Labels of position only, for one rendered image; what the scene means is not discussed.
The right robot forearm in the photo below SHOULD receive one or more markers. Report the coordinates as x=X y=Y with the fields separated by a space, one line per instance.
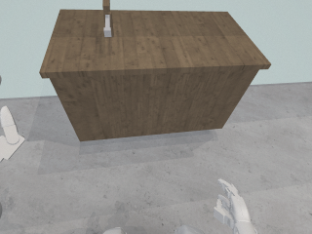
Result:
x=243 y=227

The right robot thigh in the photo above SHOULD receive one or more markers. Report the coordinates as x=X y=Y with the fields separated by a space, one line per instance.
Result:
x=188 y=229

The counter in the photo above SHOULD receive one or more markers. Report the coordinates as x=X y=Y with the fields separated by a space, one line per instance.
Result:
x=160 y=72

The right robot hand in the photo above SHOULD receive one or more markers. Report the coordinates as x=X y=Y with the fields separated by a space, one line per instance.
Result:
x=230 y=211

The tap lever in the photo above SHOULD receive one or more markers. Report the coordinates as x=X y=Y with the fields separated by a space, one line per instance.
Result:
x=107 y=29

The left robot hand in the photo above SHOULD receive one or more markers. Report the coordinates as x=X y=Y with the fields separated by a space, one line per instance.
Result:
x=11 y=142

